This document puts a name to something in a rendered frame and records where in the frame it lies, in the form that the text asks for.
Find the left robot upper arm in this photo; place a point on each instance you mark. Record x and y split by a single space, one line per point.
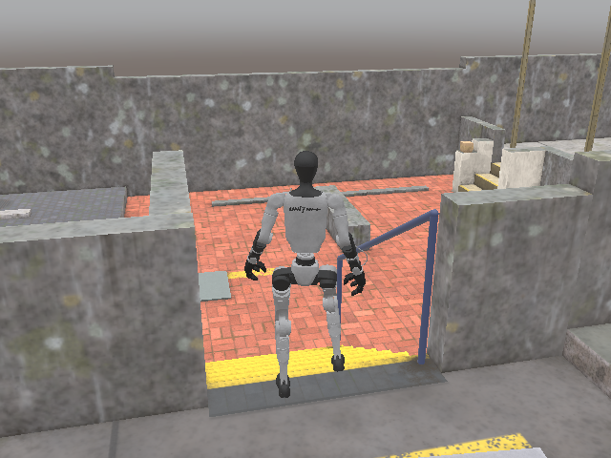
269 217

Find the robot right shin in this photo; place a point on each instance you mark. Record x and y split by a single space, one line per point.
334 329

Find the left robot foot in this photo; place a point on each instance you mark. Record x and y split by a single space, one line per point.
284 390

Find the robot left hand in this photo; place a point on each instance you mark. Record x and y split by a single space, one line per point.
249 266

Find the robot right hand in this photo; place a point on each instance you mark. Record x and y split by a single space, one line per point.
359 279

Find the robot right forearm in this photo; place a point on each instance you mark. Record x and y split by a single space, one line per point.
352 257

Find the right robot upper arm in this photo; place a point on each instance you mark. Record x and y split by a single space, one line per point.
340 218

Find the robot left forearm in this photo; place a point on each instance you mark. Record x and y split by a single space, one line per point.
256 250

